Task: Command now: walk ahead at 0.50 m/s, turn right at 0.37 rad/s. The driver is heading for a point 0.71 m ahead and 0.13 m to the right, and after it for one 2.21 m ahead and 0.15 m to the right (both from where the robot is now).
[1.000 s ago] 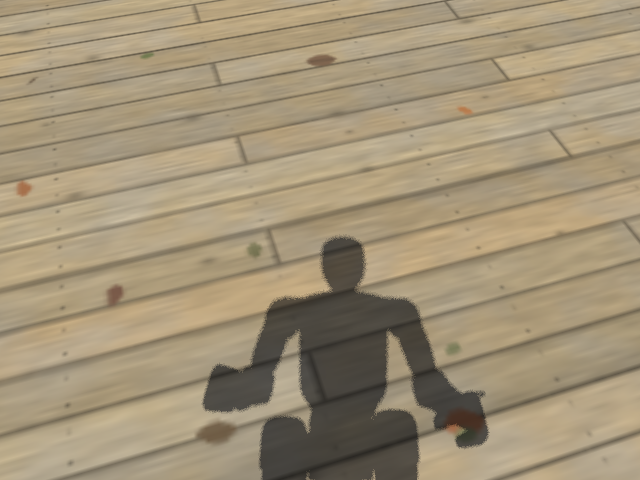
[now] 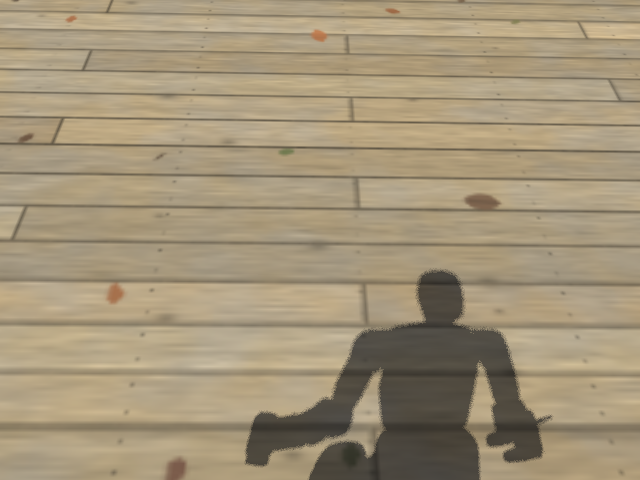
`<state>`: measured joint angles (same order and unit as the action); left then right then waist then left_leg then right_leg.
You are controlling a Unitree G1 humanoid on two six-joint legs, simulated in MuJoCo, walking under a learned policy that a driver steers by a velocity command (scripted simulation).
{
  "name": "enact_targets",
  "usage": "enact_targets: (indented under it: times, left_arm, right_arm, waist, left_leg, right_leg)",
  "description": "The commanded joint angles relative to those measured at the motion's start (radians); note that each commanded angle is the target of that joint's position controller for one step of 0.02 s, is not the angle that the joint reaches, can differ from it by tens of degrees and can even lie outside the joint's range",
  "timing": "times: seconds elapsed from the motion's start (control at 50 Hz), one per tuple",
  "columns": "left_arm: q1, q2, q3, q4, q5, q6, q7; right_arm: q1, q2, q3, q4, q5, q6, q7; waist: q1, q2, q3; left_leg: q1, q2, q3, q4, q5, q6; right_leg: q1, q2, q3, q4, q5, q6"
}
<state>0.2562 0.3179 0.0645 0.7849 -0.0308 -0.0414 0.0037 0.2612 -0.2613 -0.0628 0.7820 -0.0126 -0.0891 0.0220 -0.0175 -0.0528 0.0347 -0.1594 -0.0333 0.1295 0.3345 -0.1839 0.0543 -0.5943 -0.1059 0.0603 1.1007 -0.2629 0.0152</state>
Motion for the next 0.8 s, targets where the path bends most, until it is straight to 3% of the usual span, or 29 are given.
enact_targets:
  times: [0.02,0.1,0.2,0.26,0.28,0.3,0.32,0.34,0.36,0.38,0.4,0.42,0.44,0.52,0.58,0.64,0.74,0.78,0.8]
  left_arm:
    - [0.030,0.031,0.009,-0.056,0.006,0.007,0.001]
    - [-0.100,0.004,-0.007,-0.098,0.009,-0.004,-0.027]
    - [-0.228,0.014,-0.010,-0.176,0.010,-0.001,-0.058]
    - [-0.168,0.059,0.015,-0.193,0.011,0.008,-0.066]
    - [-0.060,0.093,0.036,-0.172,0.009,0.012,-0.062]
    - [0.106,0.149,0.070,-0.129,0.007,0.017,-0.049]
    - [0.205,0.252,0.102,-0.108,0.003,0.028,-0.026]
    - [0.143,0.295,0.096,-0.149,0.004,0.013,-0.031]
    - [0.144,0.200,0.068,-0.160,0.009,-0.003,-0.041]
    - [0.119,0.161,0.056,-0.153,0.015,-0.015,-0.041]
    - [0.056,0.138,0.049,-0.156,0.014,-0.021,-0.041]
    - [0.003,0.102,0.039,-0.168,0.020,-0.024,-0.036]
    - [-0.025,0.093,0.033,-0.185,0.030,-0.025,-0.031]
    - [-0.007,0.108,0.034,-0.167,0.027,-0.034,-0.009]
    - [0.025,0.107,0.029,-0.137,0.027,-0.035,-0.001]
    - [0.064,0.124,0.029,-0.105,0.029,-0.041,-0.003]
    - [0.101,0.135,0.036,-0.045,0.027,-0.030,-0.003]
    - [0.084,0.145,0.041,-0.039,0.025,-0.020,0.005]
    - [0.067,0.154,0.043,-0.042,0.027,-0.015,0.009]
  right_arm:
    - [-0.064,-0.116,-0.031,-0.044,-0.005,-0.033,-0.011]
    - [-0.038,-0.155,-0.039,-0.020,0.002,-0.024,-0.025]
    - [0.039,-0.198,-0.056,0.023,0.028,0.011,-0.030]
    - [0.021,-0.239,-0.067,0.020,0.038,0.035,-0.038]
    - [0.009,-0.246,-0.068,0.015,0.041,0.044,-0.041]
    - [0.003,-0.229,-0.059,0.010,0.042,0.046,-0.044]
    - [0.048,-0.147,-0.032,-0.021,0.011,0.036,-0.045]
    - [0.078,-0.069,0.000,-0.065,0.003,0.002,-0.033]
    - [-0.030,-0.169,-0.021,-0.080,0.036,-0.030,-0.017]
    - [-0.086,-0.174,-0.020,-0.101,0.059,-0.046,-0.011]
    - [-0.089,-0.157,-0.017,-0.094,0.042,-0.053,-0.018]
    - [-0.080,-0.168,-0.024,-0.082,0.018,-0.048,-0.025]
    - [-0.061,-0.169,-0.028,-0.077,0.011,-0.036,-0.023]
    - [-0.066,-0.119,-0.014,-0.071,-0.001,-0.002,-0.023]
    - [-0.156,-0.090,0.004,-0.082,0.009,-0.003,-0.014]
    - [-0.237,-0.086,0.012,-0.098,0.026,-0.010,-0.001]
    - [-0.297,-0.106,0.011,-0.136,0.034,-0.016,0.028]
    - [-0.264,-0.116,0.006,-0.138,0.034,-0.016,0.040]
    - [-0.213,-0.132,-0.002,-0.128,0.032,-0.014,0.040]
  waist:
    - [0.030,0.111,0.009]
    - [-0.017,0.089,0.043]
    - [-0.055,0.081,0.077]
    - [0.006,0.127,-0.004]
    - [0.072,0.129,-0.068]
    - [0.160,0.102,-0.154]
    - [0.159,-0.079,-0.237]
    - [0.072,-0.219,-0.364]
    - [0.141,-0.077,-0.355]
    - [0.125,-0.044,-0.223]
    - [0.072,0.047,-0.136]
    - [0.039,0.040,-0.103]
    - [0.013,0.016,-0.091]
    - [0.004,0.016,-0.067]
    - [0.053,-0.013,-0.039]
    - [0.098,-0.021,-0.006]
    - [0.111,-0.005,0.041]
    - [0.084,-0.015,0.021]
    - [0.054,-0.028,-0.019]
  left_leg:
    - [0.015,0.286,-0.140,-0.218,0.229,0.155]
    - [0.045,0.267,-0.018,-0.230,0.244,0.125]
    - [0.227,0.324,0.031,-0.163,0.322,0.099]
    - [0.281,0.324,0.073,0.031,0.751,0.064]
    - [0.259,0.306,0.091,0.192,0.858,0.047]
    - [0.141,0.264,0.114,0.423,0.798,0.010]
    - [-0.187,0.181,0.119,0.770,0.309,-0.047]
    - [-0.510,-0.029,-0.084,1.058,-0.404,-0.090]
    - [-0.615,0.028,-0.238,1.091,-0.366,-0.066]
    - [-0.646,0.068,-0.224,1.040,-0.285,-0.040]
    - [-0.605,0.113,-0.220,0.937,-0.212,-0.036]
    - [-0.539,0.143,-0.222,0.851,-0.165,-0.041]
    - [-0.481,0.155,-0.226,0.821,-0.133,-0.049]
    - [-0.457,0.150,-0.182,0.645,-0.003,-0.112]
    - [-0.435,0.143,-0.162,0.424,0.219,-0.118]
    - [-0.409,0.125,-0.145,0.293,0.354,-0.096]
    - [-0.531,0.106,-0.157,0.212,0.224,-0.024]
    - [-0.491,0.078,-0.143,0.200,0.133,0.009]
    - [-0.410,0.047,-0.115,0.202,0.095,0.027]
  right_leg:
    - [-0.078,-0.042,0.061,-0.076,0.142,0.013]
    - [-0.049,-0.023,-0.013,-0.318,0.322,-0.005]
    - [-0.106,-0.002,-0.072,-0.453,0.238,-0.058]
    - [0.041,0.085,-0.155,-0.461,0.090,-0.114]
    - [0.183,0.132,-0.179,-0.477,0.069,-0.141]
    - [0.438,0.171,-0.166,-0.534,0.121,-0.180]
    - [0.752,-0.014,0.159,-0.566,0.098,-0.271]
    - [0.961,-0.218,0.738,-0.750,-0.081,-0.452]
    - [0.953,-0.223,0.724,-0.825,-0.121,-0.407]
    - [0.834,-0.190,0.576,-0.824,-0.069,-0.366]
    - [0.683,-0.141,0.458,-0.821,0.042,-0.329]
    - [0.580,-0.105,0.374,-0.829,0.151,-0.308]
    - [0.509,-0.084,0.341,-0.850,0.216,-0.306]
    - [0.409,-0.051,0.201,-0.894,0.395,-0.308]
    - [0.403,-0.011,0.097,-0.908,0.358,-0.252]
    - [0.429,-0.037,0.078,-0.934,0.243,-0.233]
    - [0.649,-0.130,0.062,-0.888,0.334,-0.217]
    - [0.700,-0.141,0.029,-0.827,0.512,-0.193]
    - [0.707,-0.131,0.006,-0.763,0.691,-0.177]
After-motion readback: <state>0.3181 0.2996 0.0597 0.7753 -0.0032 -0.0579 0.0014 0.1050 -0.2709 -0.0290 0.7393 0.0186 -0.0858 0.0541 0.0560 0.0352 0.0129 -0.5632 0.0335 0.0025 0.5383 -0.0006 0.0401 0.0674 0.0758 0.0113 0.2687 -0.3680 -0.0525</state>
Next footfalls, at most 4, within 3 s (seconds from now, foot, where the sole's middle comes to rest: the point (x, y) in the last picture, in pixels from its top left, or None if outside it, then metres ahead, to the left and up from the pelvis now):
0.30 right None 0.32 -0.17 -0.78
0.84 left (339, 396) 0.67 -0.04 -0.78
1.36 right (423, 347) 0.79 -0.25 -0.78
1.70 left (319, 385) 0.70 0.00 -0.78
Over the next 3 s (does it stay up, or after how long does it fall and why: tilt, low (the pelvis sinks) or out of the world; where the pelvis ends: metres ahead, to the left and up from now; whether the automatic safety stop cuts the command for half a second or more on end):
stays up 0.87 -0.14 0.00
